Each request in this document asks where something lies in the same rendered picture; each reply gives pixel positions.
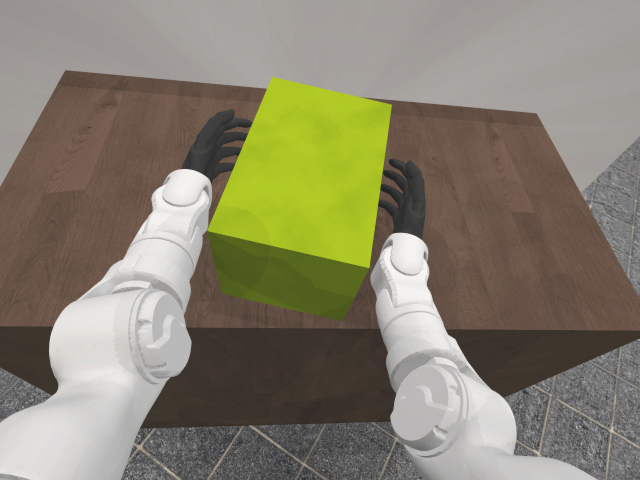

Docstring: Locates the robot left forearm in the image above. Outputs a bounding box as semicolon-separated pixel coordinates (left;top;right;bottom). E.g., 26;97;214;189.
49;169;212;378

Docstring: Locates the left robot upper arm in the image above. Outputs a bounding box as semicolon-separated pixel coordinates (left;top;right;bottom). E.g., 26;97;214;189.
0;288;192;480

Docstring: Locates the right robot hand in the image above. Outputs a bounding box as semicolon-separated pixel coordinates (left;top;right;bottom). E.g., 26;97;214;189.
378;159;425;240

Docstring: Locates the pedestal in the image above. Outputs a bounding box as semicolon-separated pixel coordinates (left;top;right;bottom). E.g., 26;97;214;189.
0;70;640;429

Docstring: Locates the robot right forearm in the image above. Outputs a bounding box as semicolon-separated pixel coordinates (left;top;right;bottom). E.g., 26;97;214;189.
370;233;489;394

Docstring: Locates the right robot upper arm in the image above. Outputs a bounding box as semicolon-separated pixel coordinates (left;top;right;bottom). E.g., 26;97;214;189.
390;363;598;480

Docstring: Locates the left robot hand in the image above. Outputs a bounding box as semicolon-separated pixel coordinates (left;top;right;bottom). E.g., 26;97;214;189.
181;109;252;184

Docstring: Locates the carton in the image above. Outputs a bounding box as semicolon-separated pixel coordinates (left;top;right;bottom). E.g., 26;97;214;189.
207;77;392;321

